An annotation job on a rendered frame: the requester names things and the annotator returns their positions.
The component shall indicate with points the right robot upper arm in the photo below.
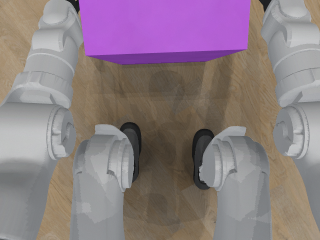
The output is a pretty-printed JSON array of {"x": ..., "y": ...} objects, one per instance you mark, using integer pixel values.
[{"x": 297, "y": 135}]

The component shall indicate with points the left robot upper arm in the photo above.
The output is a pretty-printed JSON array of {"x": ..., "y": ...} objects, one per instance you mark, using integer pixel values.
[{"x": 33, "y": 138}]

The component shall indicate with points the left robot foot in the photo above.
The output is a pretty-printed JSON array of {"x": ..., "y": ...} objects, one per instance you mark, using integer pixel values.
[{"x": 132, "y": 131}]

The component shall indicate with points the robot left forearm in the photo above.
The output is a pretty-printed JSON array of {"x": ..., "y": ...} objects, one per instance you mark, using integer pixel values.
[{"x": 51, "y": 62}]

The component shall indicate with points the robot right forearm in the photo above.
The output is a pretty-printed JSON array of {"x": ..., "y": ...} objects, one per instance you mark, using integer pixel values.
[{"x": 293, "y": 47}]

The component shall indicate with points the carton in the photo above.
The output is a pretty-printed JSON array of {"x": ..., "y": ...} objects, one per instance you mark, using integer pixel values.
[{"x": 131, "y": 32}]

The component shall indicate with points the right robot hand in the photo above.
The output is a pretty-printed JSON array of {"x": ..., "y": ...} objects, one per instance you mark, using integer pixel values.
[{"x": 265, "y": 4}]

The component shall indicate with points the left robot shin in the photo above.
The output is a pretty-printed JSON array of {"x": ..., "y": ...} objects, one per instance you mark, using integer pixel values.
[{"x": 100, "y": 129}]

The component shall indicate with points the left robot hand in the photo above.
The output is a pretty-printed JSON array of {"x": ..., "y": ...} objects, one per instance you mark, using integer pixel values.
[{"x": 75, "y": 4}]

